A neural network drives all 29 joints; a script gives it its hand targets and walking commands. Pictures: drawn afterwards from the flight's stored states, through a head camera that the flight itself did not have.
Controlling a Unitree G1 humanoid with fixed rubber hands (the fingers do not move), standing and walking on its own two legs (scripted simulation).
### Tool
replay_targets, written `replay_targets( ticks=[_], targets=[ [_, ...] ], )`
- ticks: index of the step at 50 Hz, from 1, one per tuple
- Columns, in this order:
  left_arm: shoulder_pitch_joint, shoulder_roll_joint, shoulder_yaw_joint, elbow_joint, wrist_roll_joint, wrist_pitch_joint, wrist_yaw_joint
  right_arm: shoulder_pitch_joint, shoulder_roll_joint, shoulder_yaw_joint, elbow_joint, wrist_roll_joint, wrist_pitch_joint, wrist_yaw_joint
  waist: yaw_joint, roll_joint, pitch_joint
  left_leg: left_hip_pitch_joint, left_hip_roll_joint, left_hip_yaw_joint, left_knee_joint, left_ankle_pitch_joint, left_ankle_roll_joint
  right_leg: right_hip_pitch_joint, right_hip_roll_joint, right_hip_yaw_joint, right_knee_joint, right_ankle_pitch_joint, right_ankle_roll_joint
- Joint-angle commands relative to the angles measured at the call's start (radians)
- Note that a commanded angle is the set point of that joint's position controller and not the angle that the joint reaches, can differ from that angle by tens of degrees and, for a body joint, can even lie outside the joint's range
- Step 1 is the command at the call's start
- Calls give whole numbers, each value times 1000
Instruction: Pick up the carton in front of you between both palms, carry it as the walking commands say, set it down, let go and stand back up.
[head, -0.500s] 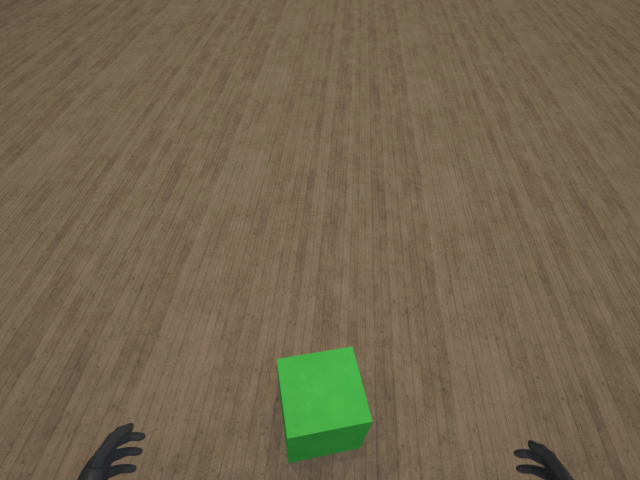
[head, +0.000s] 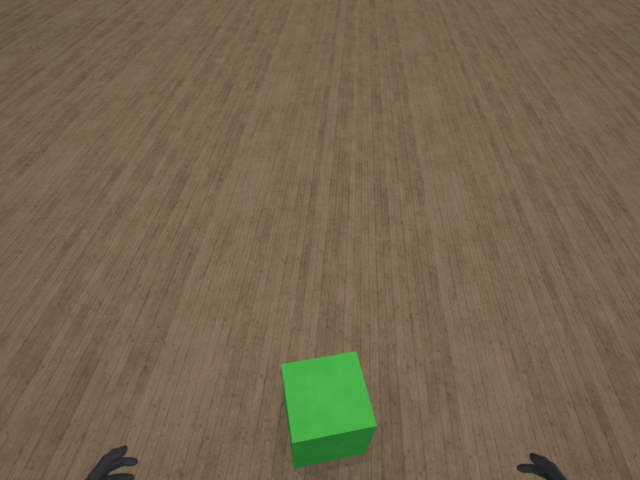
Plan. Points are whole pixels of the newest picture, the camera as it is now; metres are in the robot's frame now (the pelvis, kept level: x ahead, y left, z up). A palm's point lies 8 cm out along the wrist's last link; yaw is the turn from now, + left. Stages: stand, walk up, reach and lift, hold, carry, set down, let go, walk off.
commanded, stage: stand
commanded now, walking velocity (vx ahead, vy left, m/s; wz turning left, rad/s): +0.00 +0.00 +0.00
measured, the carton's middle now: (324, 410) +0.43 -0.02 -0.65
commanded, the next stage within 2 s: none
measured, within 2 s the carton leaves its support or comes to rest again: neither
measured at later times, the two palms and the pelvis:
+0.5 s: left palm out of the picture +0.08 +0.30 -0.10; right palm out of the picture +0.08 -0.31 -0.09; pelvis -0.02 +0.00 +0.00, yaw +0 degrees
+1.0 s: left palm out of the picture +0.07 +0.30 -0.10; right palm out of the picture +0.08 -0.31 -0.09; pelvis -0.02 -0.01 +0.01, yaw +0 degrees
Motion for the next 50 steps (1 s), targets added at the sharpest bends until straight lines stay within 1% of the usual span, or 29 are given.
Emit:
replay_targets(
  ticks=[1, 8, 16, 31, 50],
  targets=[
    [-40, 152, 31, -30, -1, -15, 1, -35, -166, -34, -29, -1, -15, -1, 0, 15, -31, -15, 130, -105, -79, 271, -12, 22, -102, 87, -60, 239, -18],
    [-44, 162, 30, 5, -2, -19, -4, -45, -175, -30, 8, 0, -17, 2, 2, 16, -15, -18, 133, -109, -105, 210, -9, 18, -107, 96, -91, 197, -20],
    [-47, 172, 27, 42, -4, -21, -8, -53, -185, -24, 47, 4, -20, 4, 3, 15, -10, -14, 138, -114, -123, 186, -8, 19, -111, 99, -115, 178, -22],
    [-54, 189, 21, 92, -9, -23, -11, -64, -200, -16, 102, 9, -20, 6, 3, 17, -12, -2, 144, -117, -137, 207, -7, 29, -116, 96, -131, 193, -24],
    [-61, 198, 16, 124, -13, -23, -12, -81, -210, -9, 140, 13, -21, 7, 3, 18, -19, 11, 149, -115, -144, 241, -4, 39, -120, 91, -139, 216, -27]
  ],
)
